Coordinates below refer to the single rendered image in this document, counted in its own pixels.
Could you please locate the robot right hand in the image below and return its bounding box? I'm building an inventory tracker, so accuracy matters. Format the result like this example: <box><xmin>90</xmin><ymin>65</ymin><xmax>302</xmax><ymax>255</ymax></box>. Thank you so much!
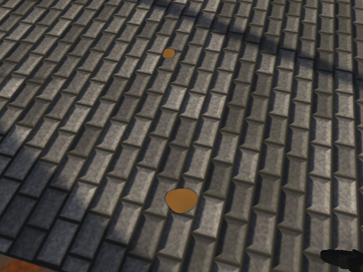
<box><xmin>320</xmin><ymin>249</ymin><xmax>363</xmax><ymax>272</ymax></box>

